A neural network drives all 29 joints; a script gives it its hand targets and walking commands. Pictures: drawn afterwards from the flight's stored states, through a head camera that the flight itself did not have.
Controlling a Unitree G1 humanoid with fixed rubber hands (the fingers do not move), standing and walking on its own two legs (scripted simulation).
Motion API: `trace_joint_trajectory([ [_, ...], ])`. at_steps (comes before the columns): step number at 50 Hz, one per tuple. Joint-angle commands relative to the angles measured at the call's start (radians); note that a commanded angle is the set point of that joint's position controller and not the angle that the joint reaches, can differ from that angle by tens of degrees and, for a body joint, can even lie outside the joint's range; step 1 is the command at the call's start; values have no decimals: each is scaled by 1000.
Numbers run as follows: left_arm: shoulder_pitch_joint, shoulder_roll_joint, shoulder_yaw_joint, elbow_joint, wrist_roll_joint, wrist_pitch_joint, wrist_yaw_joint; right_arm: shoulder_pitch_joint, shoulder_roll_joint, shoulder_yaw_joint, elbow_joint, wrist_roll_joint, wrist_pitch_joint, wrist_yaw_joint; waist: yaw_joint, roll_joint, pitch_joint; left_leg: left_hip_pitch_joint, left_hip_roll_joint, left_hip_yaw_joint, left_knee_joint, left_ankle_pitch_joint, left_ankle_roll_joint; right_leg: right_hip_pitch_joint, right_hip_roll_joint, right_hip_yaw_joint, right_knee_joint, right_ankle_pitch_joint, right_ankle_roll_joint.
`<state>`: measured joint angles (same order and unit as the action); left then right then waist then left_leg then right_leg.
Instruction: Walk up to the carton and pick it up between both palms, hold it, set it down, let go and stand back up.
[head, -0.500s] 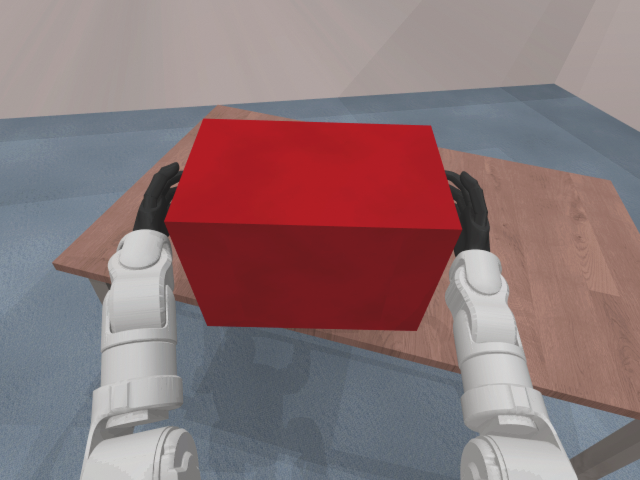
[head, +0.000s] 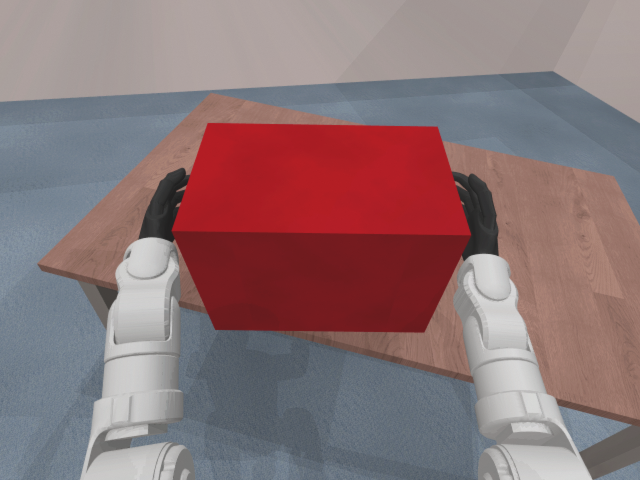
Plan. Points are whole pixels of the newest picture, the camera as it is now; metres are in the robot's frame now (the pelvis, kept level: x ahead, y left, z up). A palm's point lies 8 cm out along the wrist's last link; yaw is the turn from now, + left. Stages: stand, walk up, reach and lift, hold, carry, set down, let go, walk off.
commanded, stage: set down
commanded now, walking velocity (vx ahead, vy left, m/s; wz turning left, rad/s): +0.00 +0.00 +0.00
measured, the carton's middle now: (321, 232) +0.40 -0.02 +0.11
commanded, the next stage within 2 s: none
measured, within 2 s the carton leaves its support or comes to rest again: neither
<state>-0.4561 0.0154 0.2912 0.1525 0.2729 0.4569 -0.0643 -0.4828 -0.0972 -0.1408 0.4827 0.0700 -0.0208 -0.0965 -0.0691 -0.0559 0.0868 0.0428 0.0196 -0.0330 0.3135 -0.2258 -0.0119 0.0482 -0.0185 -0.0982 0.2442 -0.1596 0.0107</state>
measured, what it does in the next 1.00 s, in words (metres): stands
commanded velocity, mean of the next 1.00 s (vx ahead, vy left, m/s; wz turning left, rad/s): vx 0.00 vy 0.00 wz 0.00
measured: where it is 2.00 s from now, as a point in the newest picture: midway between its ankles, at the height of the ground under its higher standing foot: outside the picture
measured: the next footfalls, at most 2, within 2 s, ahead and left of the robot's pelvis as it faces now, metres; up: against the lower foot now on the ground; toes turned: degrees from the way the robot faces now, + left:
none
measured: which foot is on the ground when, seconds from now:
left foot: down 0.00-1.00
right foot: down 0.00-1.00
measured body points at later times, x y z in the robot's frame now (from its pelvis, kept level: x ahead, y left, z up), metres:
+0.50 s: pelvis -0.01 +0.00 +0.00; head -0.01 +0.01 +0.45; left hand +0.40 +0.14 +0.11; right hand +0.36 -0.24 +0.13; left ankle -0.02 +0.12 -0.75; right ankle -0.01 -0.12 -0.75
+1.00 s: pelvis +0.01 +0.00 +0.00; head +0.02 +0.02 +0.45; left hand +0.43 +0.13 +0.09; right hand +0.38 -0.25 +0.11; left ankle -0.02 +0.12 -0.75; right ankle -0.01 -0.12 -0.75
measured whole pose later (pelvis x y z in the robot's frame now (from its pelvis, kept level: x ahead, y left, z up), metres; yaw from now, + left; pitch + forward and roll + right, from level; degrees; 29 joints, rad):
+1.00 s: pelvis +0.01 +0.00 +0.00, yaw -2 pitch -1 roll -1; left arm -0.68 0.02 0.35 0.74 0.27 0.17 0.01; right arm -0.65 -0.09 -0.42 0.85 -0.15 -0.16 -0.01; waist -0.07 -0.03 0.03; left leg -0.06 0.03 0.01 0.30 -0.22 -0.01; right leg -0.08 -0.01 -0.08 0.25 -0.15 0.01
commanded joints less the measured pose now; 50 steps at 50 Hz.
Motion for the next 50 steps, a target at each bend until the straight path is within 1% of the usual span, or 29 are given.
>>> trace_joint_trajectory([
  [1,-528,-405,-441,-92,-106,-96,-122,-532,323,285,-154,-42,-74,132,-51,97,-348,56,-43,75,-3,448,-81,87,53,-60,21,357,21],
  [2,-552,-412,-446,-93,-115,-103,-118,-534,315,265,-135,-50,-79,134,-61,97,-358,67,-41,72,-6,427,-84,71,57,-62,8,316,13],
  [6,-577,-429,-446,-47,-120,-135,-99,-572,313,229,-103,-70,-106,151,-47,104,-389,84,-24,65,14,485,-97,50,66,-72,11,295,5],
  [7,-573,-426,-425,-5,-105,-140,-99,-580,313,214,-79,-89,-106,154,-45,94,-365,67,-28,71,12,451,-95,42,64,-73,8,273,11],
  [8,-586,-432,-418,18,-109,-146,-98,-602,310,204,-80,-96,-112,158,-39,75,-370,57,-26,69,-2,421,-88,43,65,-75,3,254,8],
  [10,-618,-435,-416,38,-114,-171,-90,-624,324,192,-64,-112,-124,167,-28,74,-411,28,-31,75,-4,404,-81,61,59,-69,12,274,12],
  [12,-626,-443,-402,67,-108,-190,-83,-639,357,195,-55,-113,-132,177,-9,61,-432,17,-36,80,-4,430,-74,83,59,-66,27,322,23],
  [13,-625,-437,-396,94,-103,-194,-83,-640,361,200,-45,-113,-134,179,-8,47,-454,18,-36,80,-4,426,-65,96,53,-59,32,366,27],
  [14,-625,-437,-388,112,-97,-199,-80,-656,364,205,-46,-107,-137,181,10,49,-460,-8,-41,86,-5,428,-59,121,50,-50,40,385,30],
  [15,-623,-418,-370,120,-89,-206,-80,-654,375,218,-41,-108,-137,182,18,24,-469,-17,-47,87,-11,419,-46,147,51,-48,47,426,37],
  [16,-639,-414,-357,128,-83,-212,-79,-657,377,213,-16,-114,-134,184,20,20,-447,-42,-45,87,-19,405,-41,149,46,-43,56,431,43],
  [19,-661,-398,-303,183,-60,-224,-84,-661,396,187,9,-137,-131,189,39,12,-430,-106,-55,108,-58,278,-16,176,31,-32,50,398,53],
  [21,-668,-392,-281,211,-55,-236,-86,-658,406,173,28,-156,-128,197,44,1,-419,-133,-51,108,-75,250,-2,186,26,-23,56,409,56],
  [23,-678,-383,-261,251,-45,-244,-90,-650,409,147,62,-174,-132,200,42,10,-420,-131,-52,113,-77,247,-4,191,20,-24,54,417,61],
  [24,-686,-371,-240,268,-39,-251,-90,-646,408,140,75,-185,-129,201,48,-10,-411,-142,-53,121,-82,228,0,203,20,-23,53,413,66],
  [26,-721,-380,-244,268,-49,-272,-90,-667,417,128,74,-192,-139,199,39,-4,-458,-156,-54,123,-87,225,3,210,17,-16,63,450,65],
  [28,-738,-397,-250,299,-56,-288,-85,-674,419,104,100,-216,-146,200,30,12,-469,-139,-55,118,-76,258,-8,194,19,-21,64,459,65],
  [29,-773,-409,-289,262,-73,-308,-80,-671,419,83,105,-223,-159,200,1,41,-525,-89,-50,119,-59,297,-27,163,26,-28,64,459,56],
  [30,-797,-421,-305,275,-82,-321,-69,-689,408,66,116,-230,-172,201,-4,69,-545,-55,-45,114,-41,333,-44,115,31,-37,57,440,49],
  [32,-827,-446,-335,285,-96,-349,-51,-693,397,44,145,-244,-192,203,-21,95,-584,23,-36,110,-5,411,-69,43,45,-52,42,425,35],
  [33,-831,-452,-333,296,-94,-358,-46,-688,394,23,190,-252,-190,207,-22,110,-568,38,-33,106,0,436,-81,16,49,-59,40,401,27],
  [35,-803,-458,-313,349,-86,-364,-48,-678,391,7,225,-265,-191,209,-34,88,-548,47,-27,100,17,463,-84,8,53,-58,37,412,28],
  [36,-799,-456,-316,348,-91,-368,-52,-680,394,14,224,-259,-194,208,-27,81,-559,49,-29,98,17,488,-81,23,53,-59,39,440,30],
  [38,-809,-456,-318,357,-93,-375,-54,-690,397,15,232,-263,-196,209,-29,78,-565,39,-31,101,24,498,-85,42,55,-55,49,473,27],
  [40,-791,-447,-286,393,-76,-372,-54,-689,394,16,264,-253,-188,213,-19,70,-516,4,-31,102,16,488,-77,57,52,-48,51,473,33],
  [41,-778,-443,-262,417,-73,-368,-57,-707,394,18,265,-256,-184,215,-8,47,-499,-23,-36,96,5,472,-68,71,47,-42,55,478,35],
  [44,-766,-430,-234,435,-52,-363,-60,-679,383,9,294,-263,-175,222,-7,49,-477,-26,-30,99,-7,472,-68,86,46,-45,54,492,34],
  [47,-765,-417,-208,454,-38,-361,-60,-713,384,18,275,-247,-176,231,15,33,-481,-40,-32,104,-9,470,-59,98,48,-42,67,518,41],
  [50,-814,-423,-223,428,-63,-393,-50,-739,407,28,242,-251,-196,236,22,41,-582,-52,-37,102,1,473,-54,110,40,-33,84,564,43],
])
